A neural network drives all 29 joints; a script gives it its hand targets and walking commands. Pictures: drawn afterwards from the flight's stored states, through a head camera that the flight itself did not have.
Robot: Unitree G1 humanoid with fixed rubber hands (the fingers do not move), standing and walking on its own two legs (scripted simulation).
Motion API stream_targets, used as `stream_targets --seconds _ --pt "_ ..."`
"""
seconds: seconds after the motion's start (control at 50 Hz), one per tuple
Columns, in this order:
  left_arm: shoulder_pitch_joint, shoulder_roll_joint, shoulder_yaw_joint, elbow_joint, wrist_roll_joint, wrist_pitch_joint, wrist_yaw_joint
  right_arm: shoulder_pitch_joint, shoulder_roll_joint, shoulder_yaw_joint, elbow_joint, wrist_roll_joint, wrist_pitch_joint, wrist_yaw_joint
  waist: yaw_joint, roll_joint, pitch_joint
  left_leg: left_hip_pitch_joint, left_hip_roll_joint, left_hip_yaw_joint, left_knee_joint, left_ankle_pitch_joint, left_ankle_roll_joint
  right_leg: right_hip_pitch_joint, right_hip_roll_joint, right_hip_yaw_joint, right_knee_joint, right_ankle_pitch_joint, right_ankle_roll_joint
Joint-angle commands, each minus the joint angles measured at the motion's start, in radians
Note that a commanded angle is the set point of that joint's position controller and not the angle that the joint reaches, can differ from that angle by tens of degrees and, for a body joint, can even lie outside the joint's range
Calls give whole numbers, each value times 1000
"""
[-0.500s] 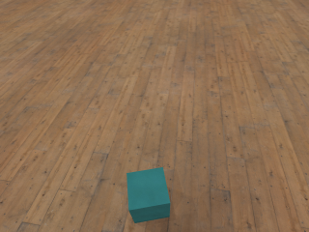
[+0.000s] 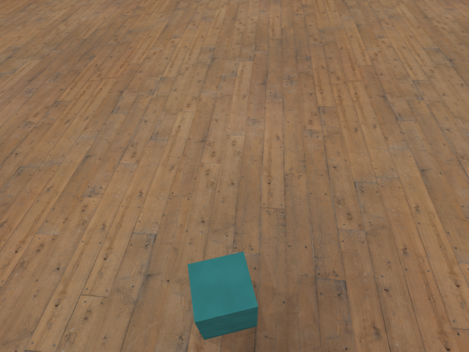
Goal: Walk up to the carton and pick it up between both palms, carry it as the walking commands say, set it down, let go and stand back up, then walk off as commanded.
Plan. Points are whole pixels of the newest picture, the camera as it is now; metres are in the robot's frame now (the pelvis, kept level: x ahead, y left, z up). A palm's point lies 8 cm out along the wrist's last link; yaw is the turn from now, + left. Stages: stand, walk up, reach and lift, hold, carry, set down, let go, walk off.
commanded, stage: walk up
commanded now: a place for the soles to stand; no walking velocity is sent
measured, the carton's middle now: (223, 296) +0.43 +0.08 -0.63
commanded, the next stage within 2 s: reach and lift in 1.86 s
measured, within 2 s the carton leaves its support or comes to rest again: neither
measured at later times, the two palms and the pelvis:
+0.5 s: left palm out of the picture +0.10 +0.27 -0.10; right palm out of the picture +0.05 -0.25 -0.12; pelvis +0.01 +0.01 +0.00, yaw +0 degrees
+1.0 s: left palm out of the picture +0.01 +0.32 -0.12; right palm out of the picture +0.11 -0.22 -0.11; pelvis +0.01 +0.04 +0.00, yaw +6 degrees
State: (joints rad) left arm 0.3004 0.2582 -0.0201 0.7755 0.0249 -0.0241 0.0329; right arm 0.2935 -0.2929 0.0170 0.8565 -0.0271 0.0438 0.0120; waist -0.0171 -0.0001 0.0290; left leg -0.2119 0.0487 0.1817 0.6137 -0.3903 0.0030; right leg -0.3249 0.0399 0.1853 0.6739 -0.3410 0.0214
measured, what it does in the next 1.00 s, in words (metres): lifts its left foot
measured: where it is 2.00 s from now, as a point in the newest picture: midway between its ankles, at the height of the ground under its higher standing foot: outside the picture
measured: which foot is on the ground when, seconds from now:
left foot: down 0.00-0.80, up 0.82-1.00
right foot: down 0.00-1.00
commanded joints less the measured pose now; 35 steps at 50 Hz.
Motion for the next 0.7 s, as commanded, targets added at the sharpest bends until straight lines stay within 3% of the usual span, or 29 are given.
stream_targets --seconds 0.0,0.04,0.08,0.1,0.14,0.18,0.2,0.22,0.24,0.26,0.28,0.32,0.34,0.36,0.38,0.4,0.42,0.46,0.48,0.52,0.56,0.6,0.64,0.66,0.68 --pt "45 163 42 -44 -2 0 11 40 -102 -22 -55 -3 -6 -1 3 -62 -24 53 45 -120 -43 161 25 -63 -131 185 -132 279 -139" --pt "6 135 35 -55 -5 2 6 60 -120 -26 -48 0 -12 -3 -13 -21 -11 105 74 -130 -109 197 45 -114 -81 94 -76 274 -104" --pt "8 94 24 -56 -7 2 2 54 -148 -33 -45 3 -13 -9 -7 42 -12 109 156 -170 -189 267 101 -120 -14 -51 51 243 -61" --pt "20 84 21 -55 -6 2 4 43 -149 -33 -46 3 -12 -11 -1 46 -4 80 195 -183 -205 299 131 -107 -9 -86 66 194 -54" --pt "28 74 18 -55 -3 -1 2 16 -137 -29 -46 -1 -8 -11 15 43 18 -1 181 -146 -182 261 120 -34 -31 -86 -5 183 -64" --pt "55 113 31 -50 2 -8 0 -5 -128 -30 -50 -2 0 -11 23 5 14 -35 103 -73 -77 193 63 17 -70 -1 -46 327 -89" --pt "76 148 41 -45 3 -9 2 -10 -115 -29 -61 -1 1 -8 29 -49 -2 -64 59 -55 6 176 33 44 -118 98 -90 369 -116" --pt "103 184 50 -38 3 -9 6 -6 -98 -27 -72 -1 2 -4 35 -110 -31 -70 20 -87 78 114 9 45 -183 243 -160 346 -166" --pt "96 204 56 -36 -1 -5 12 -3 -87 -23 -78 -2 2 -1 34 -135 -32 -76 -9 -123 90 15 2 40 -218 316 -203 319 -208" --pt "57 208 60 -43 0 2 14 16 -71 -19 -79 2 -2 -1 20 -144 -23 -84 -25 -150 67 -40 2 43 -229 314 -215 299 -229" --pt "7 197 58 -53 1 8 13 53 -69 -18 -72 5 -10 -4 -3 -131 -18 -52 -19 -171 5 -5 9 19 -220 275 -204 273 -217" --pt "-51 142 40 -67 -2 13 0 86 -114 -31 -56 0 -28 -10 -26 -56 0 102 42 -206 -124 144 40 -117 -119 100 -135 222 -112" --pt "-61 107 30 -71 -3 11 -6 92 -143 -40 -52 5 -34 -12 -24 22 -5 132 100 -270 -192 235 70 -136 -47 -16 -21 214 -66" --pt "-45 78 22 -69 -3 10 -6 85 -156 -43 -51 11 -35 -14 -14 57 -11 124 174 -325 -233 344 123 -129 -10 -98 62 149 -39" --pt "-29 69 17 -67 -2 10 -4 74 -148 -39 -52 12 -34 -16 -3 54 4 87 222 -334 -235 427 162 -107 -14 -131 58 62 -37" --pt "-24 59 14 -64 -1 7 -4 59 -133 -32 -51 9 -33 -17 8 52 17 42 217 -304 -220 457 164 -61 -30 -138 5 37 -44" --pt "-14 52 12 -60 0 2 -7 42 -122 -27 -50 6 -31 -16 21 53 18 5 178 -256 -191 438 137 7 -48 -130 -67 114 -54" --pt "14 91 24 -48 6 -9 -10 40 -112 -25 -48 12 -28 -15 31 37 -15 -51 83 -174 -96 404 65 139 -89 -62 -87 377 -79" --pt "32 122 32 -39 5 -10 -9 51 -107 -25 -55 15 -28 -13 30 9 -41 -73 44 -151 -38 376 38 171 -130 -1 -95 447 -103" --pt "33 163 41 -27 4 -1 -3 59 -85 -20 -67 8 -28 -12 30 -57 -61 -62 18 -160 17 237 14 136 -210 97 -161 380 -156" --pt "-26 161 38 -32 4 11 0 81 -78 -16 -67 3 -32 -11 10 -54 -28 -22 17 -186 -33 186 21 64 -202 71 -170 295 -161" --pt "-88 125 24 -41 3 17 -7 113 -103 -24 -58 6 -40 -11 -9 0 6 33 47 -231 -127 246 48 -9 -120 -44 -115 222 -103" --pt "-89 74 6 -38 2 17 -14 109 -130 -29 -58 14 -44 -16 -3 66 10 35 127 -322 -213 316 101 -22 -51 -137 -23 140 -55" --pt "-77 65 2 -32 2 16 -14 95 -131 -29 -60 15 -44 -18 6 62 17 11 154 -333 -220 334 124 -2 -51 -149 -34 111 -50" --pt "-67 63 0 -25 3 12 -15 83 -126 -27 -59 14 -42 -18 14 56 21 -10 148 -314 -211 338 123 29 -58 -145 -64 123 -52"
